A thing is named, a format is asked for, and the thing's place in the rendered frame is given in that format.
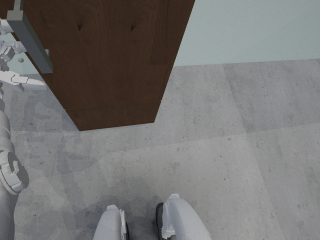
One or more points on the robot shin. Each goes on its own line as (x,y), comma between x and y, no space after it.
(168,231)
(110,207)

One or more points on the left robot upper arm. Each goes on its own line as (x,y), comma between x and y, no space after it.
(13,179)

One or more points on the left robot hand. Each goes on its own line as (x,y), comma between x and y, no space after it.
(9,78)

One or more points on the left robot forearm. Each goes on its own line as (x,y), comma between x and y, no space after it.
(5,130)

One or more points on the left robot shin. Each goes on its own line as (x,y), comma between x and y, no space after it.
(110,207)

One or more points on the right robot shin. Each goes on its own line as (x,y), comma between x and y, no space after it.
(168,231)

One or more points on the cupboard door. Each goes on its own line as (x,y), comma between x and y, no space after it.
(106,53)

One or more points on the handle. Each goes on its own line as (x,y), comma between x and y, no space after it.
(21,26)

